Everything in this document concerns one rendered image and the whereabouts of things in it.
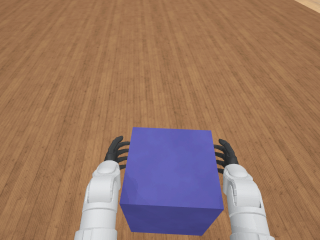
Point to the right robot forearm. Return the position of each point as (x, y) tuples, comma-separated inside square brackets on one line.
[(245, 205)]

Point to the left robot hand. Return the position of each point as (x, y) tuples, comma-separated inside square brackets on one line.
[(113, 152)]

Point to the left robot forearm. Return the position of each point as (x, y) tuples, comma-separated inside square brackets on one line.
[(100, 206)]

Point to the carton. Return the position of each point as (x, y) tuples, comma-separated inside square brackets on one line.
[(171, 183)]

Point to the right robot hand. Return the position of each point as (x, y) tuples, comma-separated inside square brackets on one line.
[(228, 155)]

